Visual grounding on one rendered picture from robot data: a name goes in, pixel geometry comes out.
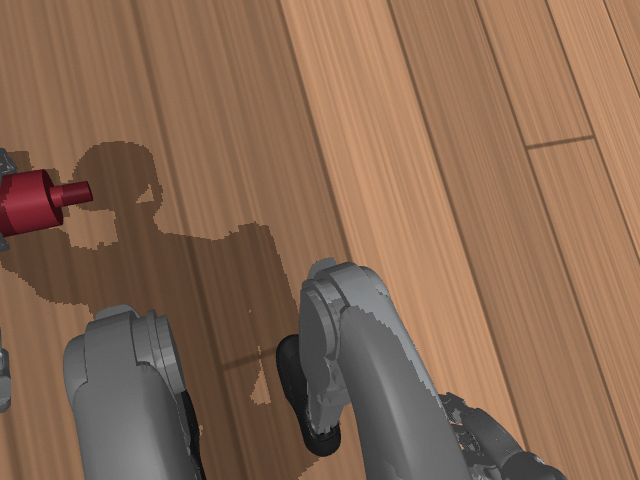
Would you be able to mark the left robot foot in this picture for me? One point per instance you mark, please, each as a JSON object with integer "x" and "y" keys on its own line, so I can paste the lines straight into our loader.
{"x": 195, "y": 435}

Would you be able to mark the right robot arm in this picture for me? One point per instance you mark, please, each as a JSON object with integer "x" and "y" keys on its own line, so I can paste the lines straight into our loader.
{"x": 528, "y": 466}

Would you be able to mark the left robot hand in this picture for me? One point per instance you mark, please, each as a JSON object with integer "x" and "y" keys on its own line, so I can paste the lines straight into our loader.
{"x": 7, "y": 166}

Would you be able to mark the right robot foot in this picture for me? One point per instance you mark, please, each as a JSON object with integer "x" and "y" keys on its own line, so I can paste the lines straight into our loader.
{"x": 294, "y": 385}

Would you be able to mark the bottle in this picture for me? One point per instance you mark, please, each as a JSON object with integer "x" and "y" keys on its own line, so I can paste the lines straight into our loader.
{"x": 29, "y": 201}

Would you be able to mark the right robot hand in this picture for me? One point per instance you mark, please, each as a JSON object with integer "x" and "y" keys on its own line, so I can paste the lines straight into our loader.
{"x": 487, "y": 445}

